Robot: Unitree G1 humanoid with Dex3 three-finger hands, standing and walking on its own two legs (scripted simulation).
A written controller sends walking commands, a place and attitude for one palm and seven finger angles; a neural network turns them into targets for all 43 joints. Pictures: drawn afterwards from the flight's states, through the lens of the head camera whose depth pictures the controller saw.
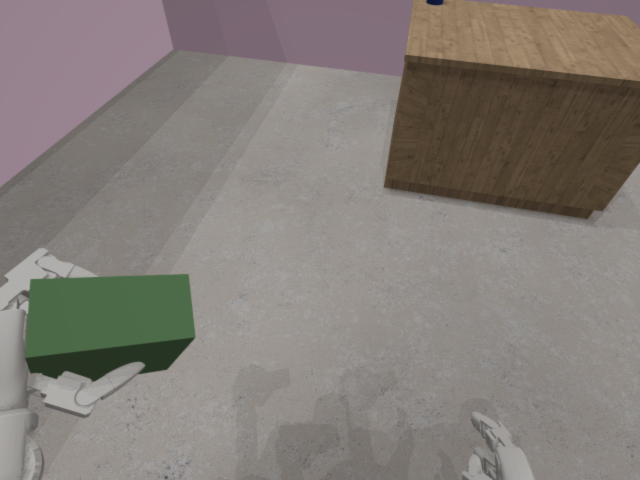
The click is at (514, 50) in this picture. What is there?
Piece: table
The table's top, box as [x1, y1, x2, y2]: [404, 0, 639, 87]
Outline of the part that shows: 413,0 404,60 406,61 639,87 639,27 627,16 463,0 443,0 443,3 441,5 430,5 425,2 426,0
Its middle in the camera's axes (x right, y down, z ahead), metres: +0.89 -0.87 +1.66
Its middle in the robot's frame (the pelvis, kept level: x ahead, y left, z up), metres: +1.86 -0.80 -0.10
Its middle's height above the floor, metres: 0.68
